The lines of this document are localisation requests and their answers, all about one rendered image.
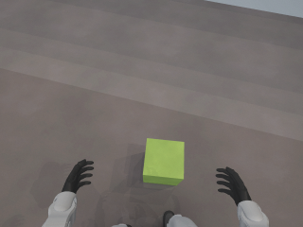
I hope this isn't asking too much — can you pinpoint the left robot forearm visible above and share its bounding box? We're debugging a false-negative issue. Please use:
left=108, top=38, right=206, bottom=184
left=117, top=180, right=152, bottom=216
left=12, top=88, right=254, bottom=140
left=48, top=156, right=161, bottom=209
left=42, top=191, right=78, bottom=227

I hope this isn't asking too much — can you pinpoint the right robot foot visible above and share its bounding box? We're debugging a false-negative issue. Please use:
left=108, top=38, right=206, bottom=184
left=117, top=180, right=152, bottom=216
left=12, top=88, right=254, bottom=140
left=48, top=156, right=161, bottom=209
left=163, top=210, right=174, bottom=227

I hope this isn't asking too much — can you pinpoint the robot right shin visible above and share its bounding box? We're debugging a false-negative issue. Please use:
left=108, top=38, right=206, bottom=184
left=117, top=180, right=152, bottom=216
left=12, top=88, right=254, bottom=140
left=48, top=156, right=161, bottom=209
left=169, top=214, right=182, bottom=221

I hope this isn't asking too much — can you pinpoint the robot left hand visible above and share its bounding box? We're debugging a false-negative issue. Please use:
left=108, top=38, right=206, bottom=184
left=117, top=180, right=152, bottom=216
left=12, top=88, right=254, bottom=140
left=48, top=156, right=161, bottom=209
left=62, top=159, right=94, bottom=194

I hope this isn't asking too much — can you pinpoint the robot right hand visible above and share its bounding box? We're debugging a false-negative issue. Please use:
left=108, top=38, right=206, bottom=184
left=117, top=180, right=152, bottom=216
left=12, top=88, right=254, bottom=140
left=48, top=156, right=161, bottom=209
left=215, top=166, right=252, bottom=206

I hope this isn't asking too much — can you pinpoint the right robot forearm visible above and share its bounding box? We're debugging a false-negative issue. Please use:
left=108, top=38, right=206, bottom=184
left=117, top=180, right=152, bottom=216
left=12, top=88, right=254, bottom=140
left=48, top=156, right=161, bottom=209
left=237, top=201, right=269, bottom=227

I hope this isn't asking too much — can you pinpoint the carton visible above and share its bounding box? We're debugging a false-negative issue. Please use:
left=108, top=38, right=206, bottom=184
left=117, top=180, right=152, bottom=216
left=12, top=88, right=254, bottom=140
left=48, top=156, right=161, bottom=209
left=143, top=138, right=185, bottom=186

